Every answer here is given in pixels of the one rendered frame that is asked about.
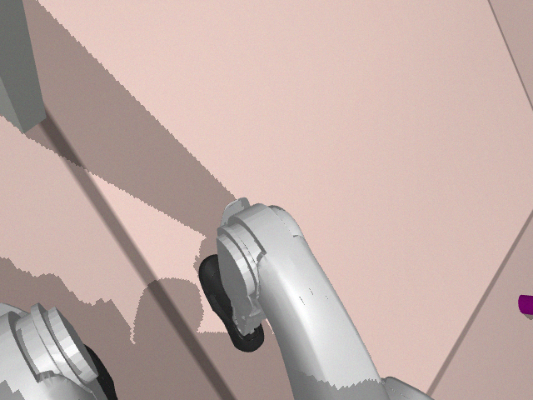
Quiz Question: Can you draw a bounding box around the right robot hand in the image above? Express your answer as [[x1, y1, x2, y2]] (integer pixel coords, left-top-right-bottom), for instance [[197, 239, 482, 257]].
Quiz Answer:
[[381, 377, 434, 400]]

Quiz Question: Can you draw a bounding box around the left robot foot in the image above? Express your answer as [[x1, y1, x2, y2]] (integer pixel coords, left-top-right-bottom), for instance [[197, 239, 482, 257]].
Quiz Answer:
[[84, 344, 118, 400]]

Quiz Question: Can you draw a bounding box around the right robot foot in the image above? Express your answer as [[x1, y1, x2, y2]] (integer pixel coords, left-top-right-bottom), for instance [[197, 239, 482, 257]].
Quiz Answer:
[[199, 254, 264, 353]]

